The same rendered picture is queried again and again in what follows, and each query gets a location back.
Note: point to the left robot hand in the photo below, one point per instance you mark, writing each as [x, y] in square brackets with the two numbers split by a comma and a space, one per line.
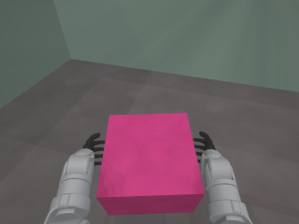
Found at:
[90, 145]

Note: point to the carton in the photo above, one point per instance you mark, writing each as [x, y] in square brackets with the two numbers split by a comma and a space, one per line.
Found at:
[149, 166]

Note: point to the left robot forearm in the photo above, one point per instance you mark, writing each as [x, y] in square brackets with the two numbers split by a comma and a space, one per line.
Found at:
[73, 195]

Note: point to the right robot forearm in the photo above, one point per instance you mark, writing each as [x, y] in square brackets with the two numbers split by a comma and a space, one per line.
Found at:
[224, 203]

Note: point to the right robot hand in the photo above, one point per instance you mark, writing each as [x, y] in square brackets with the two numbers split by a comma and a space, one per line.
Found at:
[208, 144]

